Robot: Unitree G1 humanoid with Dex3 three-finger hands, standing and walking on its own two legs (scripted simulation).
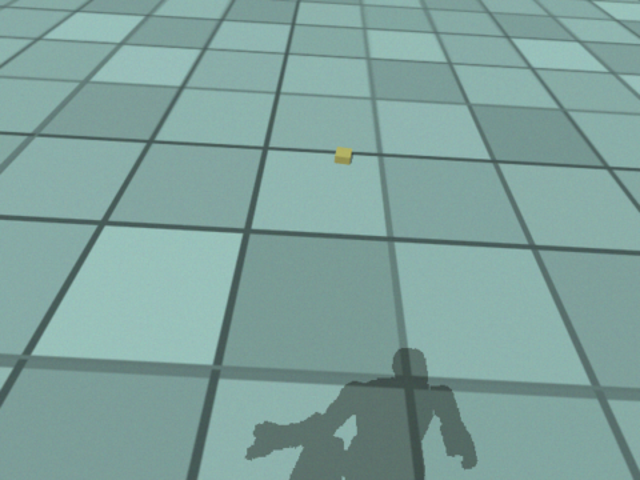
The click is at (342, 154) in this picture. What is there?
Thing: small box
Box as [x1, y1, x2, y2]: [334, 147, 351, 164]
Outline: 337,147 334,162 349,164 351,149
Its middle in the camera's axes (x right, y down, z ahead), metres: +0.14 -0.45 +2.10
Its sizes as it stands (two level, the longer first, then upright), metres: 0.089 0.083 0.044
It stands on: the floor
